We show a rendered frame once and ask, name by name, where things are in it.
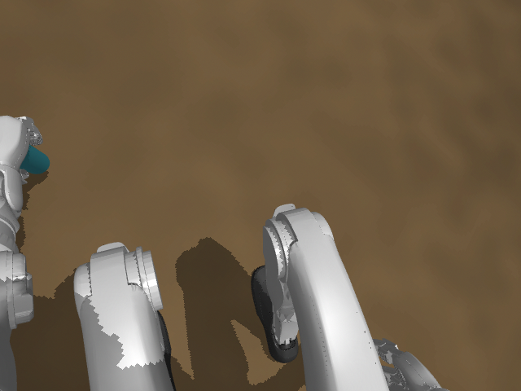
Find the left robot arm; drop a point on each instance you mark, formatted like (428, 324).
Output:
(16, 285)

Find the right robot foot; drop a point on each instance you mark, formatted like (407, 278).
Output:
(281, 353)

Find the right robot hand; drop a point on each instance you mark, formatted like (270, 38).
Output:
(408, 373)

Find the left robot hand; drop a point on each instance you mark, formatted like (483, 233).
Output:
(15, 136)

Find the can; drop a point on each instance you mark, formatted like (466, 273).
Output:
(35, 161)

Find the left robot foot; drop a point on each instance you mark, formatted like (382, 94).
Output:
(167, 347)

